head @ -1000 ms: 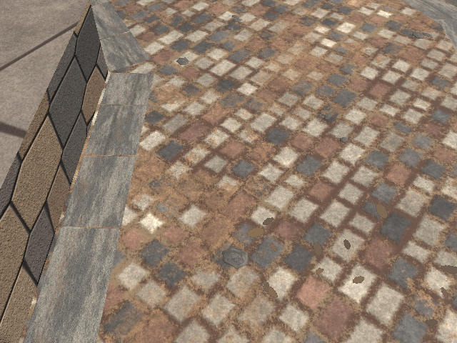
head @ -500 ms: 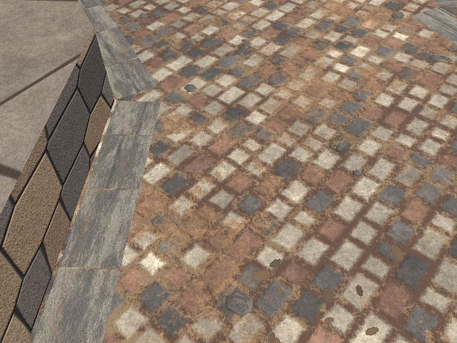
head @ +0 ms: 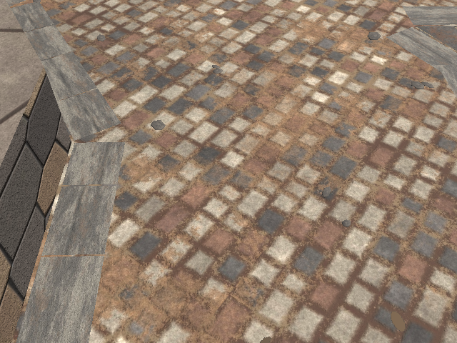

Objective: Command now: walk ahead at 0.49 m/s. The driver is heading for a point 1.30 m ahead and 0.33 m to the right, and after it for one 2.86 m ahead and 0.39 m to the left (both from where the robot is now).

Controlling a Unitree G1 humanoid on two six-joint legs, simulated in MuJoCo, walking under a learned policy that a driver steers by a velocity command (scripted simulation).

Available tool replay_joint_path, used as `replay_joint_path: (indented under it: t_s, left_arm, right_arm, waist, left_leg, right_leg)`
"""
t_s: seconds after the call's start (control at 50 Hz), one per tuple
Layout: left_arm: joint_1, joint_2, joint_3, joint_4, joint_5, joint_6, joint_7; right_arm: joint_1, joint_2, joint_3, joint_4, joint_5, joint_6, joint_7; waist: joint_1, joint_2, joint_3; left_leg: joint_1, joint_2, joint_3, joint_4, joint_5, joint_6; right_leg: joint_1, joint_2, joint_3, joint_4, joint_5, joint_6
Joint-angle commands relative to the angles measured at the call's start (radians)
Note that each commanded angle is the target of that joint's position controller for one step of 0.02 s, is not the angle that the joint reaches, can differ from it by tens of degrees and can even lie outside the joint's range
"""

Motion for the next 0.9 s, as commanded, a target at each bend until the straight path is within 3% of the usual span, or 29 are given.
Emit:
replay_joint_path:
  t_s: [0.02,0.12,0.18,0.22,0.26,0.28,0.3,0.32,0.34,0.36,0.38,0.4,0.44,0.48,0.54,0.66,0.76,0.82,0.84,0.86,0.88,0.9]
  left_arm:
    - [0.035,0.047,0.014,-0.042,0.012,0.004,0.007]
    - [-0.156,0.028,0.006,-0.092,0.001,-0.009,-0.01]
    - [-0.236,0.034,0.002,-0.122,-0.008,-0.013,-0.028]
    - [-0.255,0.047,0.004,-0.14,-0.01,-0.021,-0.042]
    - [-0.199,0.074,0.014,-0.135,-0.009,-0.03,-0.049]
    - [-0.105,0.102,0.031,-0.109,-0.007,-0.032,-0.048]
    - [0.081,0.158,0.059,-0.054,-0.006,-0.035,-0.041]
    - [0.255,0.262,0.085,-0.022,0.012,-0.033,-0.035]
    - [0.304,0.267,0.083,-0.006,0.012,-0.028,-0.044]
    - [0.258,0.175,0.057,-0.013,0.007,-0.031,-0.044]
    - [0.151,0.139,0.043,-0.038,0.003,-0.03,-0.042]
    - [0.068,0.111,0.032,-0.055,0.008,-0.028,-0.046]
    - [0.02,0.067,0.02,-0.052,0.02,-0.03,-0.054]
    - [0.05,0.075,0.023,-0.026,0.018,-0.035,-0.053]
    - [0.105,0.109,0.032,0.003,0.019,-0.031,-0.037]
    - [0.189,0.124,0.031,0.04,0.007,-0.016,-0.014]
    - [0.254,0.132,0.039,0.085,-0.001,0.004,-0.006]
    - [0.225,0.152,0.049,0.086,-0.004,0.016,0.0]
    - [0.204,0.161,0.051,0.082,-0.002,0.02,0.0]
    - [0.184,0.148,0.046,0.076,0.001,0.026,-0.001]
    - [0.18,0.122,0.032,0.056,0.013,0.026,-0.002]
    - [0.301,-0.009,-0.006,0.046,0.016,0.004,-0.015]
  right_arm:
    - [-0.037,-0.131,-0.02,-0.053,0.001,-0.017,-0.02]
    - [0.061,-0.165,-0.026,-0.031,0.019,-0.001,-0.037]
    - [0.109,-0.169,-0.029,-0.009,0.025,0.011,-0.038]
    - [0.117,-0.173,-0.034,-0.002,0.026,0.021,-0.04]
    - [0.096,-0.188,-0.04,-0.004,0.027,0.032,-0.042]
    - [0.072,-0.187,-0.038,-0.01,0.025,0.037,-0.042]
    - [0.063,-0.156,-0.027,-0.02,0.014,0.04,-0.042]
    - [0.12,-0.08,0.0,-0.046,0.001,0.029,-0.038]
    - [0.186,-0.006,0.023,-0.038,0.011,0.003,-0.031]
    - [0.107,-0.131,-0.008,-0.046,0.039,-0.016,-0.027]
    - [0.021,-0.168,-0.017,-0.076,0.05,-0.025,-0.027]
    - [-0.022,-0.161,-0.02,-0.081,0.038,-0.023,-0.034]
    - [-0.008,-0.12,-0.026,-0.079,0.023,0.002,-0.037]
    - [0.014,-0.088,-0.026,-0.071,0.023,0.023,-0.04]
    - [-0.085,-0.093,-0.032,-0.109,0.013,0.032,-0.043]
    - [-0.297,-0.066,-0.024,-0.17,0.017,0.021,-0.029]
    - [-0.417,-0.07,-0.018,-0.219,0.027,0.009,-0.003]
    - [-0.378,-0.098,-0.028,-0.222,0.028,-0.002,0.01]
    - [-0.308,-0.123,-0.04,-0.204,0.026,-0.004,0.009]
    - [-0.155,-0.161,-0.064,-0.155,0.025,-0.003,0.003]
    - [0.037,-0.226,-0.087,-0.108,0.016,-0.002,-0.006]
    - [0.151,-0.322,-0.109,-0.083,0.001,0.004,-0.01]
  waist:
    - [0.046,0.079,0.055]
    - [-0.023,0.082,0.057]
    - [-0.05,0.09,0.079]
    - [-0.044,0.096,0.082]
    - [-0.001,0.114,0.053]
    - [0.056,0.115,0.001]
    - [0.131,0.09,-0.116]
    - [0.152,-0.077,-0.285]
    - [0.129,-0.275,-0.379]
    - [0.136,-0.17,-0.289]
    - [0.11,-0.111,-0.167]
    - [0.08,-0.026,-0.11]
    - [0.024,-0.037,-0.059]
    - [0.005,-0.036,-0.036]
    - [0.018,-0.011,0.006]
    - [0.076,-0.017,0.054]
    - [0.102,-0.02,0.099]
    - [0.058,-0.04,0.063]
    - [0.017,-0.057,0.015]
    - [-0.058,-0.048,-0.071]
    - [-0.126,0.014,-0.208]
    - [-0.081,0.269,-0.357]
  left_leg:
    - [-0.097,0.281,-0.214,-0.208,0.064,0.168]
    - [0.015,0.27,-0.161,-0.188,0.074,0.121]
    - [0.11,0.306,-0.169,-0.147,0.057,0.116]
    - [0.172,0.338,-0.183,-0.105,0.067,0.106]
    - [0.198,0.351,-0.188,-0.032,0.176,0.087]
    - [0.188,0.32,-0.158,0.08,0.343,0.067]
    - [0.11,0.257,-0.106,0.302,0.422,0.037]
    - [-0.211,0.147,-0.03,0.692,0.162,-0.024]
    - [-0.493,0.019,-0.111,0.927,-0.429,-0.051]
    - [-0.595,0.084,-0.199,1.036,-0.406,-0.028]
    - [-0.62,0.14,-0.167,1.026,-0.301,-0.013]
    - [-0.57,0.184,-0.147,0.98,-0.21,-0.016]
    - [-0.465,0.233,-0.145,0.887,-0.119,-0.025]
    - [-0.445,0.235,-0.128,0.848,-0.087,-0.039]
    - [-0.545,0.241,-0.123,0.723,0.023,-0.065]
    - [-0.533,0.202,-0.082,0.389,0.24,-0.073]
    - [-0.564,0.182,-0.079,0.266,0.176,-0.046]
    - [-0.447,0.148,-0.053,0.226,0.073,-0.01]
    - [-0.327,0.113,-0.023,0.22,0.052,0.007]
    - [-0.122,0.077,0.003,0.206,0.063,0.032]
    - [0.194,0.195,-0.13,0.239,0.083,0.087]
    - [0.58,0.453,-0.604,0.163,-0.054,0.254]
  right_leg:
    - [-0.034,-0.043,0.002,-0.133,0.152,0.029]
    - [-0.001,0.01,-0.044,-0.464,0.308,0.04]
    - [-0.006,0.027,-0.047,-0.554,0.262,0.033]
    - [0.002,0.036,-0.046,-0.599,0.19,0.009]
    - [0.104,0.063,-0.066,-0.638,0.117,-0.02]
    - [0.238,0.096,-0.094,-0.661,0.102,-0.042]
    - [0.486,0.09,-0.079,-0.653,0.117,-0.078]
    - [0.873,-0.152,0.246,-0.652,0.086,-0.192]
    - [1.062,-0.281,0.641,-0.809,-0.068,-0.283]
    - [0.991,-0.25,0.602,-0.84,-0.12,-0.237]
    - [0.844,-0.224,0.448,-0.855,-0.033,-0.199]
    - [0.705,-0.182,0.337,-0.885,0.069,-0.182]
    - [0.551,-0.114,0.203,-0.951,0.157,-0.164]
    - [0.506,-0.089,0.132,-0.984,0.242,-0.176]
    - [0.527,-0.09,0.082,-1.008,0.333,-0.184]
    - [0.572,-0.062,0.007,-1.039,0.266,-0.15]
    - [0.722,-0.121,0.012,-0.986,0.276,-0.146]
    - [0.766,-0.14,0.007,-0.899,0.448,-0.124]
    - [0.758,-0.127,-0.007,-0.82,0.615,-0.112]
    - [0.714,-0.077,-0.044,-0.648,0.73,-0.088]
    - [0.52,-0.022,-0.08,-0.372,0.562,-0.055]
    - [0.101,0.163,-0.092,0.037,-0.007,0.022]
